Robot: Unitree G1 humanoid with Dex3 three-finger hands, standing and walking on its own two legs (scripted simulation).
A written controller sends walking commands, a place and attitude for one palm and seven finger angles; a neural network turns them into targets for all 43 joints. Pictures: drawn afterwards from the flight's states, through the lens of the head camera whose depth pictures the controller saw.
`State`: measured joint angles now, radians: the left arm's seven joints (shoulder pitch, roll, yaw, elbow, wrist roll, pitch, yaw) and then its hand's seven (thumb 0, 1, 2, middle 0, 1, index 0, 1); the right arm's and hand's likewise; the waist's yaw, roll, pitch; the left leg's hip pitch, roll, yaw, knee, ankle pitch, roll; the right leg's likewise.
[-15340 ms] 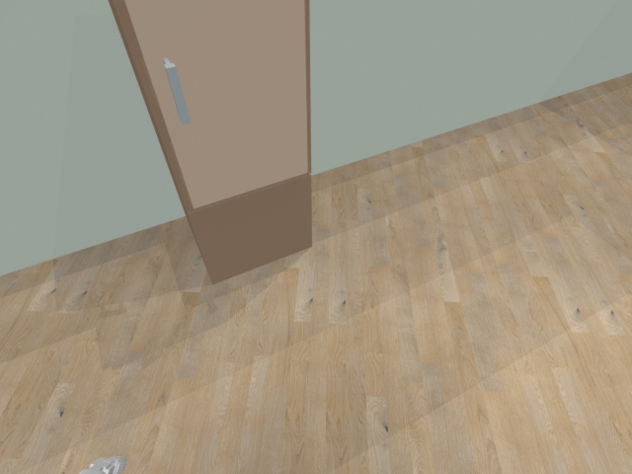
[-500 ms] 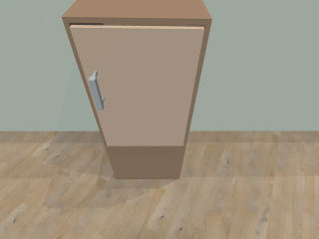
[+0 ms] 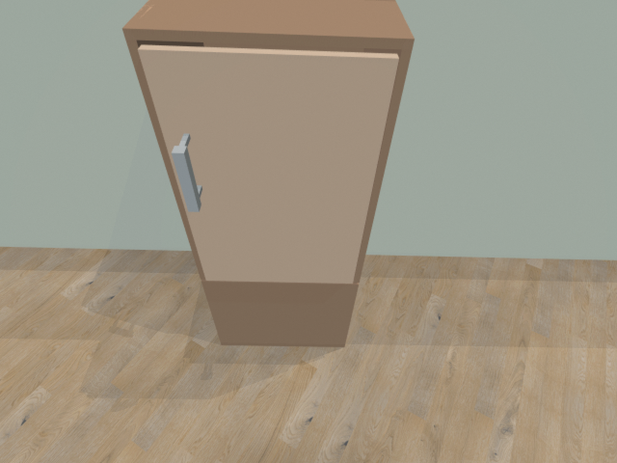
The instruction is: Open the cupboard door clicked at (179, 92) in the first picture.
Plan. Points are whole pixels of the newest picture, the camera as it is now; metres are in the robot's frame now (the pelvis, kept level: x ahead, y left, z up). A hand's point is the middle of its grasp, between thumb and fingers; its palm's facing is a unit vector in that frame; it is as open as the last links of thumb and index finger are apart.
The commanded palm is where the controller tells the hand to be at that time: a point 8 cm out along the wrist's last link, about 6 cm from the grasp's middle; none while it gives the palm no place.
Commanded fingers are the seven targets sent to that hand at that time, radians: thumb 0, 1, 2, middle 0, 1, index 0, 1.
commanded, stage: raise the hand with hooked fingers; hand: left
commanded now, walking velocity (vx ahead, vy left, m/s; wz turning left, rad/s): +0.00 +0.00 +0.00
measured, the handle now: (190, 173) +0.58 +0.26 +0.04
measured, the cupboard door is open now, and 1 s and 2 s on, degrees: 0 0 0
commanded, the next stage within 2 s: none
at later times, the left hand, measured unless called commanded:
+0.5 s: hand (174, 444) +0.16 +0.18 -0.06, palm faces +0.13 -0.99 -0.03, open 9.0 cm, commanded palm +0.14 +0.24 -0.03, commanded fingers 0.00 0.29 0.64 -0.24 -0.69 -0.24 -0.69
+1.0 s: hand (143, 376) +0.22 +0.23 +0.00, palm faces +0.08 -0.99 -0.08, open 12.1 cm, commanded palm +0.19 +0.28 +0.01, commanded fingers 0.00 -0.29 0.39 -0.28 -1.07 -0.28 -1.07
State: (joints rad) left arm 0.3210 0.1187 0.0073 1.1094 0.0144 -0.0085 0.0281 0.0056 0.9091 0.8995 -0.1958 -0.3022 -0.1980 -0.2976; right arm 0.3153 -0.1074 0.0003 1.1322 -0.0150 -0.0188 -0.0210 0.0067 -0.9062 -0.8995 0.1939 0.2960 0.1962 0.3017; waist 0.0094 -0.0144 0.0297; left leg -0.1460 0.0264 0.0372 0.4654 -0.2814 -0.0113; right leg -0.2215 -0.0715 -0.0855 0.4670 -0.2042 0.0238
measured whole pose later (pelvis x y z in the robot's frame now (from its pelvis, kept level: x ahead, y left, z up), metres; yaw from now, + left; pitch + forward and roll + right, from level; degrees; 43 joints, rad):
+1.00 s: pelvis -0.01 +0.00 -0.06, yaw +1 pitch +11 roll -1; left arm 0.33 0.28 0.29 0.03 -0.30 -0.32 -0.29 0.00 -0.07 0.49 -0.27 -0.92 -0.27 -0.92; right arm 0.32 -0.26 0.00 0.55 0.03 -0.23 -0.06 0.02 -0.90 -0.90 0.20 0.30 0.20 0.30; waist -0.02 0.02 -0.10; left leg -0.69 0.04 -0.01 1.02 -0.51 -0.01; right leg -0.74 -0.06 -0.07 0.97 -0.41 0.02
